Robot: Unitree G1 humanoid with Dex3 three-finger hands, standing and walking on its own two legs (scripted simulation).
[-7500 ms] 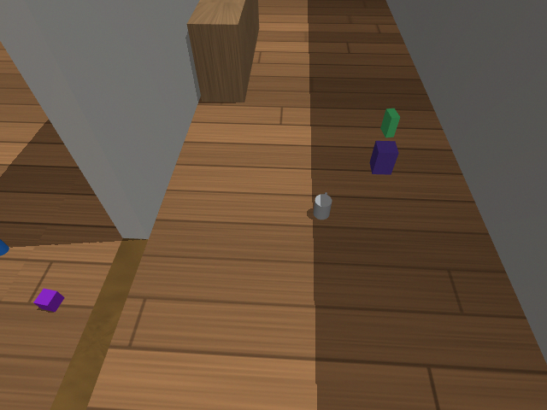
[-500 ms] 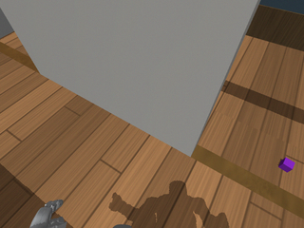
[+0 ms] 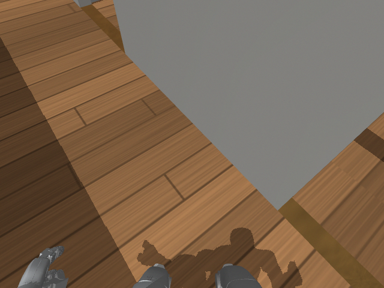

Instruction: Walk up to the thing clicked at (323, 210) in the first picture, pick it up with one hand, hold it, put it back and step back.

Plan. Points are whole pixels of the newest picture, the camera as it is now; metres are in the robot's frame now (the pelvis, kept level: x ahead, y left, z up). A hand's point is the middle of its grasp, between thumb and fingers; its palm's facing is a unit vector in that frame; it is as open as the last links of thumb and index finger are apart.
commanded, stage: walk up
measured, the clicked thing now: out of the picture -0.87 -0.50 -0.70
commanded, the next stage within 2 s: stand in 1.64 s
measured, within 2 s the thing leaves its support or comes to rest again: neither
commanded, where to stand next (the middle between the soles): +0.05 +0.01 m, yaw +28 degrees
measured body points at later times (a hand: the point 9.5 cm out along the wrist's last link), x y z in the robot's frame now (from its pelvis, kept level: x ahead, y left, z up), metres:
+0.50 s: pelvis -0.02 -0.02 +0.00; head +0.00 +0.00 +0.45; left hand -0.10 +0.32 -0.11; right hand +0.20 -0.29 -0.08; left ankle -0.02 +0.11 -0.71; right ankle +0.02 -0.14 -0.69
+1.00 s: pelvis -0.02 +0.00 +0.00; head +0.00 +0.01 +0.45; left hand -0.13 +0.31 -0.11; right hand +0.22 -0.25 -0.10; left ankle -0.04 +0.11 -0.71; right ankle +0.07 -0.14 -0.70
